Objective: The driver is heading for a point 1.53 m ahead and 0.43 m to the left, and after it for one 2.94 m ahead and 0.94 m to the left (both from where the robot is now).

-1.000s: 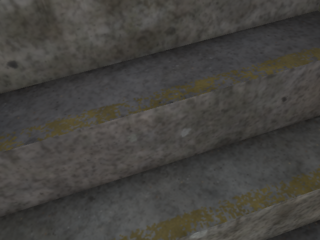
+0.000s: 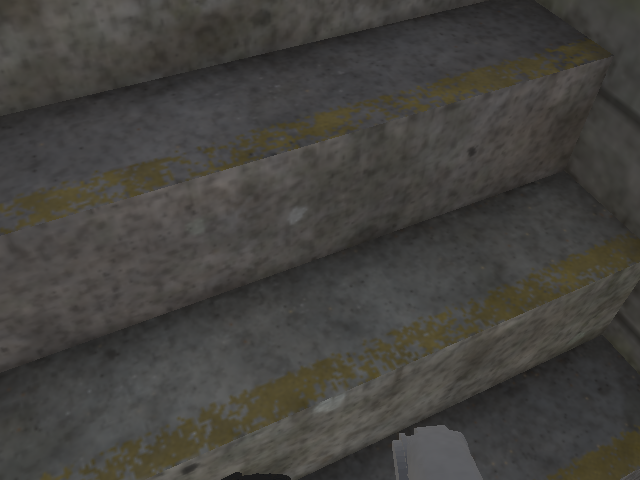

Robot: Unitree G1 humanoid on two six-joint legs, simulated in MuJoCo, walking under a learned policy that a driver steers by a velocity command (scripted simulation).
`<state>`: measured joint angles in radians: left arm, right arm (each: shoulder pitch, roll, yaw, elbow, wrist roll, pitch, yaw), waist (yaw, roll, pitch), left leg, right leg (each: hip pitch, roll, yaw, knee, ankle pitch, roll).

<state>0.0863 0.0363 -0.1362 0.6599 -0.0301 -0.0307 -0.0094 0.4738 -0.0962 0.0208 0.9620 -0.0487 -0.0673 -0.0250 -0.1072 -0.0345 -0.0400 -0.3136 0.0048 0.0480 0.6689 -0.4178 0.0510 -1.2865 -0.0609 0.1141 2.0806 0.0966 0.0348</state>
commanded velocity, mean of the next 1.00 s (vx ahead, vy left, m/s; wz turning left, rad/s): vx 0.50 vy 0.00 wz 0.00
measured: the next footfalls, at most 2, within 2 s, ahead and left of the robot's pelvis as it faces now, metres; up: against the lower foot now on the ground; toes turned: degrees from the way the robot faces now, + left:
right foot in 0.22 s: +0.11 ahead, -0.22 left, +0.00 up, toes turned -3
left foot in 0.74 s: +0.29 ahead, +0.05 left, +0.26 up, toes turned +4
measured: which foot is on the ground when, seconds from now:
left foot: down 0.00-0.20, up 0.22-0.72, down 0.74-1.00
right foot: up 0.00-0.20, down 0.22-0.74, up 0.76-1.00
